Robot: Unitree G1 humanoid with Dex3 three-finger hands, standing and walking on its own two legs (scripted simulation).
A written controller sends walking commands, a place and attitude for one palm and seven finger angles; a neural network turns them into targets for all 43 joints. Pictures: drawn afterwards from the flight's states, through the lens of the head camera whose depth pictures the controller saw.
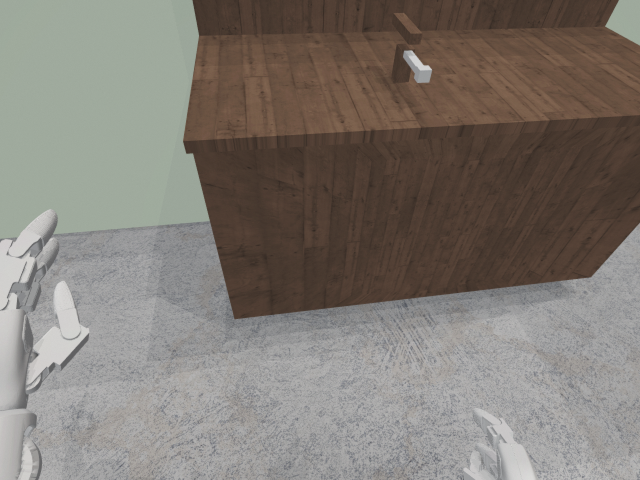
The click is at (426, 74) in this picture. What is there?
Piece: tap's lever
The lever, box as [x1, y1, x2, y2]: [414, 65, 431, 82]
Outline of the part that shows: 428,65 416,66 414,78 417,82 428,82 431,69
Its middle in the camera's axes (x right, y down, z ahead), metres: +0.23 -0.37 +0.86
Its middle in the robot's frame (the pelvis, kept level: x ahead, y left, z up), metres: +0.91 -0.17 +0.11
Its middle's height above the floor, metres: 0.88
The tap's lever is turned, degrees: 0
